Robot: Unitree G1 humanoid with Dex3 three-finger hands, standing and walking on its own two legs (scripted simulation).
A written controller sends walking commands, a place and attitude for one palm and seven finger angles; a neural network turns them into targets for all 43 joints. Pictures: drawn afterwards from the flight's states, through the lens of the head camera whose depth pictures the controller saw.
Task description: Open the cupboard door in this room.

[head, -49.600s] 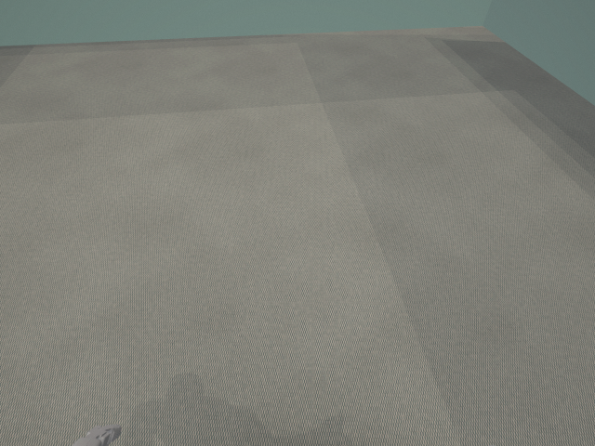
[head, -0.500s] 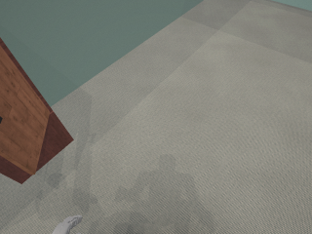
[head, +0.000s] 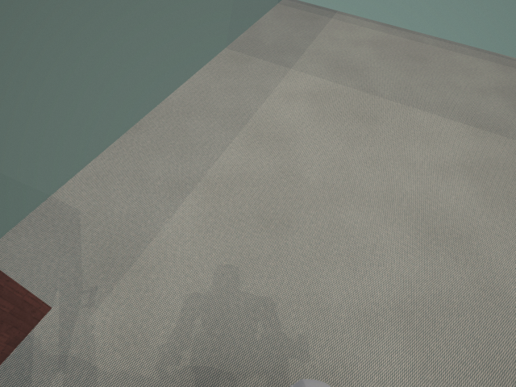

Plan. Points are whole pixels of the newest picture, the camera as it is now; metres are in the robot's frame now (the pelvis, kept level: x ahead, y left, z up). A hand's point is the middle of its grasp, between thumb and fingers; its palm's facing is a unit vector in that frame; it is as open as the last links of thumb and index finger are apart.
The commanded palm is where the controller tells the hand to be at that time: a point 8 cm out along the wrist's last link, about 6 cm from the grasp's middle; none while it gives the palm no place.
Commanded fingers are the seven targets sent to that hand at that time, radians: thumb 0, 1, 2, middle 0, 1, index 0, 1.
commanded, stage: walk to a spot facing it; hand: left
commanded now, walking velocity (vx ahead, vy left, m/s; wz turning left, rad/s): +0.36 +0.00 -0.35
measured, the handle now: out of the picture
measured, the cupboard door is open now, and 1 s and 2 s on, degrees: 46 46 46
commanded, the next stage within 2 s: turn to face it in 1.14 s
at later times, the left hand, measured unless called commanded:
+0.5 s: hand (224, 276) +0.34 +0.09 -0.16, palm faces -0.11 -0.97 -0.21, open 7.2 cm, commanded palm none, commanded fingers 0.00 0.90 0.90 -0.20 -0.30 -0.20 -0.30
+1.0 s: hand (231, 222) +0.49 +0.09 -0.18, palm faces -0.10 -0.99 -0.12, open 7.4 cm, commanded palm none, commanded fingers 0.00 0.90 0.90 -0.20 -0.30 -0.20 -0.30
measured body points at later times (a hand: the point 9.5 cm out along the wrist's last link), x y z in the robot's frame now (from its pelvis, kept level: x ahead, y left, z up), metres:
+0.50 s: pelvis +0.23 -0.08 +0.00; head +0.27 -0.10 +0.45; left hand +0.35 +0.14 -0.14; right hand +0.15 -0.30 -0.16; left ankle +0.19 +0.07 -0.64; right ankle +0.22 -0.14 -0.73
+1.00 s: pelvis +0.48 -0.08 +0.00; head +0.51 -0.06 +0.45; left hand +0.50 +0.14 -0.17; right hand +0.51 -0.32 -0.14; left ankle +0.53 -0.01 -0.73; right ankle +0.39 -0.20 -0.62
